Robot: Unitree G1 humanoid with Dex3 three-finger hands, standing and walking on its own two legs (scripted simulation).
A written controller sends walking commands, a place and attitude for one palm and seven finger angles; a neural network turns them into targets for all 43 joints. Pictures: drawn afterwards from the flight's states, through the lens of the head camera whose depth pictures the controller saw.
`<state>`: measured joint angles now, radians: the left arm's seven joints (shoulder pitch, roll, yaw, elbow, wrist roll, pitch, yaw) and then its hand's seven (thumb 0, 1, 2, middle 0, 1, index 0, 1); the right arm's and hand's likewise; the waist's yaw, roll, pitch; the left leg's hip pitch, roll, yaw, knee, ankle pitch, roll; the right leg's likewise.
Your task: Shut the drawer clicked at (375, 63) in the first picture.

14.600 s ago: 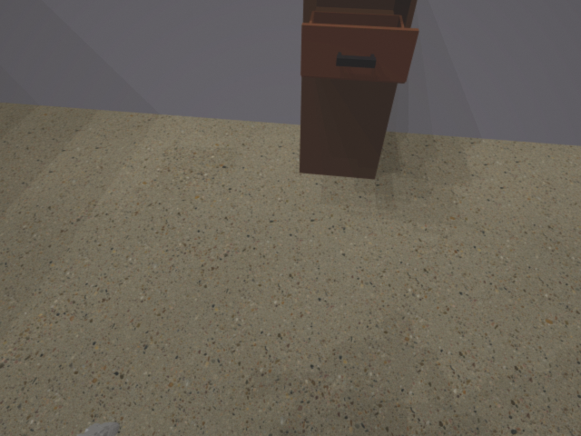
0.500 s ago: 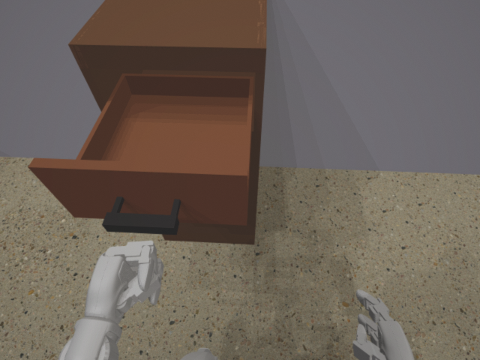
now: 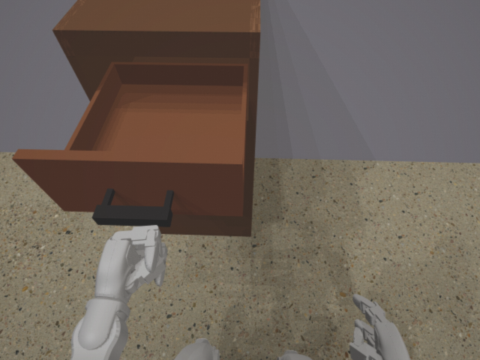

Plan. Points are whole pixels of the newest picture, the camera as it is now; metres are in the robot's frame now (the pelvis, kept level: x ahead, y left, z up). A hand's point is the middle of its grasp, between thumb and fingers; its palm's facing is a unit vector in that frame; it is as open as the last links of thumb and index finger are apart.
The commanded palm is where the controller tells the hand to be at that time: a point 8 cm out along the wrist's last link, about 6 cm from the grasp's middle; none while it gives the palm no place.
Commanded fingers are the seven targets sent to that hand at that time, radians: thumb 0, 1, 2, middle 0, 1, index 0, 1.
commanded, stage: bring the fist close to the handle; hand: left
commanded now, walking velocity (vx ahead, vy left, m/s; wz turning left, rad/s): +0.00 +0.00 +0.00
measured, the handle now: (136, 205) +0.35 +0.19 +0.05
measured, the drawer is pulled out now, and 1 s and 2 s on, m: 0.28 0.23 0.11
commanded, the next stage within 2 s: push the drawer shut in 0.14 s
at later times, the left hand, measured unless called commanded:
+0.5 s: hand (165, 251) +0.28 +0.13 +0.05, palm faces -0.05 -1.00 -0.05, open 3.2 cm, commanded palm +0.26 +0.19 +0.05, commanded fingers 0.00 0.90 0.90 -1.40 -1.60 -1.40 -1.60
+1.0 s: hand (165, 225) +0.32 +0.14 +0.05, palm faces -0.05 -1.00 -0.04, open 3.1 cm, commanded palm +0.32 +0.19 +0.05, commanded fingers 0.00 0.90 0.90 -1.40 -1.60 -1.40 -1.60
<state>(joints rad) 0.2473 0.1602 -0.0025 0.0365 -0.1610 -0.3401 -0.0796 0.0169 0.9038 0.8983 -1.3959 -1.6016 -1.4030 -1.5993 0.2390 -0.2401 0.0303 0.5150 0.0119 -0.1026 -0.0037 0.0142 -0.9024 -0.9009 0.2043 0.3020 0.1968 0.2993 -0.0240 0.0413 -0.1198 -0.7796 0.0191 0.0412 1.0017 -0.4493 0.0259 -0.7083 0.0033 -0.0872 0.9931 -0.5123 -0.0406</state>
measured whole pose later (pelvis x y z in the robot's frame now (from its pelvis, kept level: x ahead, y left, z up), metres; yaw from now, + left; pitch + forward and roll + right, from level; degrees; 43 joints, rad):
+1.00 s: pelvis -0.02 +0.00 +0.00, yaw +0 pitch +13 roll -1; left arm -0.14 0.20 0.06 0.42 -0.18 -0.38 -0.11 0.00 0.78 0.89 -1.40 -1.60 -1.40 -1.60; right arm 0.22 -0.26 0.02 0.61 0.02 -0.09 -0.02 0.01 -0.90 -0.90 0.20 0.30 0.20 0.30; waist -0.04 0.04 -0.10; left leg -0.81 0.02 0.03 0.99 -0.42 0.02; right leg -0.73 0.01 -0.10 0.99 -0.48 -0.05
